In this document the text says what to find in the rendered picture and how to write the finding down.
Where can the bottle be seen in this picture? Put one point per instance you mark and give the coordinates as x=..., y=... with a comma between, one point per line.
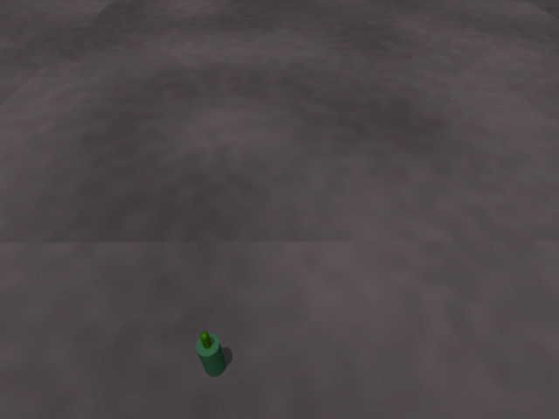
x=210, y=354

